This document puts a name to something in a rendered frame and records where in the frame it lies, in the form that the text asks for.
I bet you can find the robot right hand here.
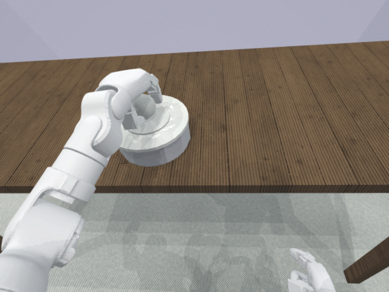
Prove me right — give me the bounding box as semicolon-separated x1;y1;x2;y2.
287;248;336;292

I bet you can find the table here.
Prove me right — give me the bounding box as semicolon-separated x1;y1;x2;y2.
0;41;389;283

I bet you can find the left robot forearm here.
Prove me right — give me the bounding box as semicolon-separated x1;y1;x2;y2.
1;83;131;251

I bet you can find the lid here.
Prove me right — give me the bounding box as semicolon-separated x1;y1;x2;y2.
119;95;188;153

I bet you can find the robot left hand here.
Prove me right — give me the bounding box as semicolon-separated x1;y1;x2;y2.
99;68;162;130

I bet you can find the robot left upper arm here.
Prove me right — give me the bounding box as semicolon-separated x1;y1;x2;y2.
0;198;84;292

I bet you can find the knob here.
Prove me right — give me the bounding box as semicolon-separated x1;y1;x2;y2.
132;94;156;119

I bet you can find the pot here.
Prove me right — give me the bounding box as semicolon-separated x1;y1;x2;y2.
119;124;190;167

